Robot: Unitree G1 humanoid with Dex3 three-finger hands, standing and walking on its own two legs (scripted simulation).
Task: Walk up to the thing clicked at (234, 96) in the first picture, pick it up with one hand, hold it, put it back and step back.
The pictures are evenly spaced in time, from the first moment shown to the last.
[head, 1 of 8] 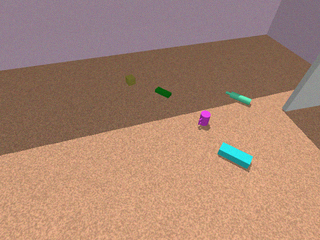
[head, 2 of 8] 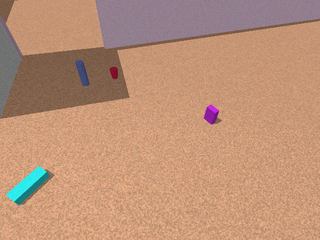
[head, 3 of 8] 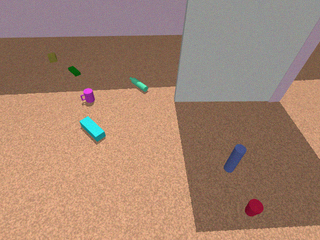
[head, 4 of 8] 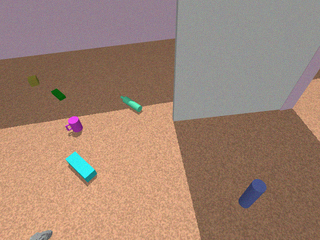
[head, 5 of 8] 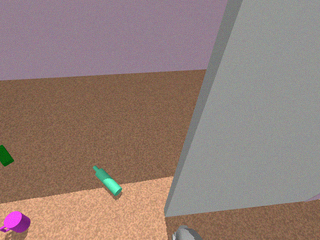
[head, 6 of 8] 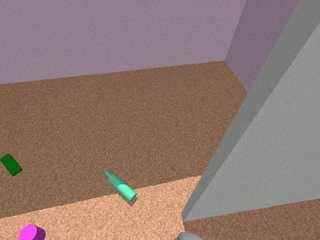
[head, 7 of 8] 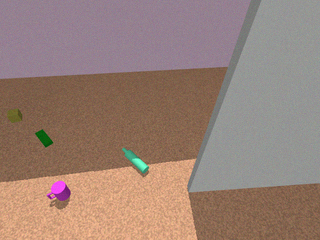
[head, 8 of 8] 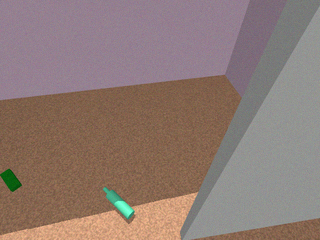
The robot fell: no
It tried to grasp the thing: no
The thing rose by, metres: 0.00
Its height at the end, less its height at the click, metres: +0.00
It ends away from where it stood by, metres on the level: 0.00
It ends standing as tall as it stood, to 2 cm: yes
